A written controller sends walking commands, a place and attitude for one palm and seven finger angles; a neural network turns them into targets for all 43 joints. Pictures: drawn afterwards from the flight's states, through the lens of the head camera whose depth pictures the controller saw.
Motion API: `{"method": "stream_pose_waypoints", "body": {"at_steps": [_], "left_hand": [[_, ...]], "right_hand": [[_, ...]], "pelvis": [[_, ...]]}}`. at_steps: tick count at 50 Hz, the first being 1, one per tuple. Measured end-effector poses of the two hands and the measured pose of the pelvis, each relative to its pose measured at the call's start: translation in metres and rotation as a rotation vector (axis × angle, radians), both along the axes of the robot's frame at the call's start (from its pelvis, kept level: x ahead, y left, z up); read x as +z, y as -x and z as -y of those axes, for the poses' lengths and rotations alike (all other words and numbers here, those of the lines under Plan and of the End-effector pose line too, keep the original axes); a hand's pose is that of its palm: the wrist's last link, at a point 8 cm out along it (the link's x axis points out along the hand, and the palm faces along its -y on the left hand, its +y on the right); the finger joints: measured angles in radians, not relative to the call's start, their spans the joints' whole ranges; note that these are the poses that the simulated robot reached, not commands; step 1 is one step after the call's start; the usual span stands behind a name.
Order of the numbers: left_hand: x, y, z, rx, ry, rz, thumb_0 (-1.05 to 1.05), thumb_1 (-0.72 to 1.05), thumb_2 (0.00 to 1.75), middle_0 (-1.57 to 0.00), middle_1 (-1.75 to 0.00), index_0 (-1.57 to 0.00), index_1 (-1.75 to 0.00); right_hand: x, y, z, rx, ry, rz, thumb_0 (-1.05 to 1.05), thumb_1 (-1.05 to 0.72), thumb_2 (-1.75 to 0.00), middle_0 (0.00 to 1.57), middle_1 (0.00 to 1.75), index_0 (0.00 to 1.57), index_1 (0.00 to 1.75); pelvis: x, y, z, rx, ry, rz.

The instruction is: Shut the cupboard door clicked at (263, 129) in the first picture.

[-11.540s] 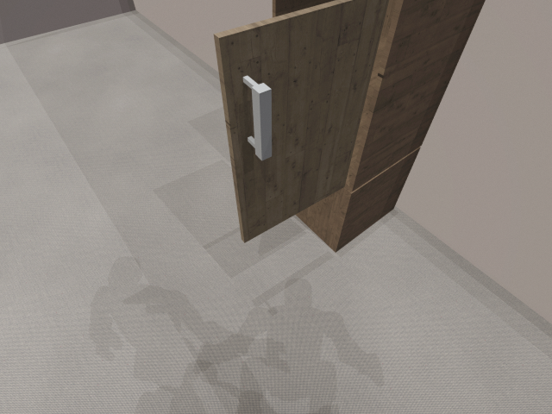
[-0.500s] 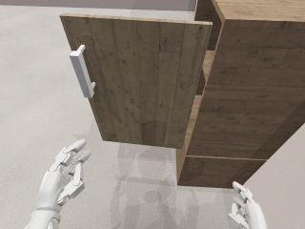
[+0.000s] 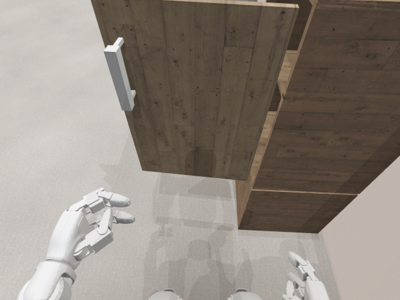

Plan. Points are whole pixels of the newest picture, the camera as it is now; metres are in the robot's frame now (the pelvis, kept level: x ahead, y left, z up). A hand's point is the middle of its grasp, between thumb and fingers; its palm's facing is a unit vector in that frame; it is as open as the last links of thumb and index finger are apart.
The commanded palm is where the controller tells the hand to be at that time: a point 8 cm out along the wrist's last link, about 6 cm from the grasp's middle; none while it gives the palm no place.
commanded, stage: raise the hand and make a fist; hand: left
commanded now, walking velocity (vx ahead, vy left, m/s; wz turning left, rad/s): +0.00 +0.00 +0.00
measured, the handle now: (124, 75) +0.56 +0.20 +0.15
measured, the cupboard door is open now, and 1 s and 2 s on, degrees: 86 86 86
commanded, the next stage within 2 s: bring the fist close to the handle in 1.12 s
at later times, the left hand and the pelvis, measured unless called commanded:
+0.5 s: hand (82, 199) +0.25 +0.20 +0.13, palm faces +0.00 -1.00 -0.07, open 3.1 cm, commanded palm +0.22 +0.25 +0.13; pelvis +0.04 +0.00 +0.02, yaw +2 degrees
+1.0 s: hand (93, 194) +0.26 +0.18 +0.14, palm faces -0.05 -1.00 -0.05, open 3.1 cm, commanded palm +0.23 +0.23 +0.15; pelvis +0.04 -0.02 +0.04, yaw +1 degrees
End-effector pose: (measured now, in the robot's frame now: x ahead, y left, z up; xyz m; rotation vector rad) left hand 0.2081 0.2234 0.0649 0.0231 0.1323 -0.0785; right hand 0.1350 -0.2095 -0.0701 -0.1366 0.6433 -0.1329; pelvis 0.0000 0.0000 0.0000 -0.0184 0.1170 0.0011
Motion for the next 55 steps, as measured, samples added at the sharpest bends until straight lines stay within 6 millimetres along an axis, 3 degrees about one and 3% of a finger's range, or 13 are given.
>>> {"method": "stream_pose_waypoints", "body": {"at_steps": [5,13,22,26,30,39,47,55], "left_hand": [[0.028,0.01,-0.031,0.138,-0.063,0.134,0.02,0.9,0.9,-0.85,-1.01,-0.85,-1.01],[0.018,-0.007,-0.011,-0.041,-0.028,0.074,0.02,0.9,0.9,-0.99,-1.17,-1.0,-1.17],[0.067,-0.021,-0.034,0.092,-0.049,0.201,0.02,0.9,0.9,-1.16,-1.35,-1.17,-1.35],[0.065,-0.026,-0.028,0.052,-0.036,0.141,0.02,0.9,0.9,-1.22,-1.42,-1.23,-1.42],[0.062,-0.029,-0.021,0.007,-0.037,0.076,0.02,0.9,0.9,-1.26,-1.46,-1.27,-1.47],[0.103,-0.038,-0.031,0.066,-0.05,0.221,0.02,0.9,0.9,-1.29,-1.49,-1.3,-1.5],[0.076,-0.035,-0.01,-0.002,-0.012,0.066,0.02,0.9,0.9,-1.3,-1.5,-1.3,-1.5],[0.096,-0.022,-0.015,0.082,-0.04,0.21,0.02,0.9,0.9,-1.3,-1.5,-1.3,-1.5]], "right_hand": [[0.001,0.003,0.01,0.046,0.059,-0.053,0.01,-0.9,-0.9,0.21,0.3,0.21,0.3],[0.019,-0.04,0.02,0.066,0.117,0.045,0.01,-0.9,-0.9,0.21,0.3,0.21,0.3],[0.048,-0.09,0.001,0.113,0.07,0.163,0.01,-0.9,-0.9,0.2,0.3,0.21,0.3],[0.048,-0.099,-0.006,0.146,0.048,0.156,0.01,-0.9,-0.9,0.2,0.3,0.21,0.3],[0.047,-0.098,-0.005,0.149,0.041,0.134,0.01,-0.9,-0.9,0.21,0.3,0.21,0.3],[0.041,-0.083,0.01,0.127,0.038,0.082,0.01,-0.9,-0.9,0.21,0.3,0.21,0.3],[0.044,-0.069,0.029,0.074,0.051,0.084,0.01,-0.9,-0.9,0.21,0.3,0.21,0.3],[0.048,-0.063,0.036,0.09,0.068,0.096,0.01,-0.9,-0.9,0.2,0.3,0.21,0.3]], "pelvis": [[0.004,-0.01,-0.005,0.018,0.008,-0.004],[0.006,-0.02,-0.01,0.029,0.017,-0.002],[0.019,-0.039,-0.005,0.033,0.015,0.028],[0.023,-0.042,-0.004,0.041,0.015,0.039],[0.027,-0.044,0.0,0.038,0.009,0.048],[0.035,-0.045,0.008,0.04,0.001,0.079],[0.038,-0.038,0.013,0.022,-0.011,0.087],[0.038,-0.031,0.019,0.032,-0.011,0.107]]}}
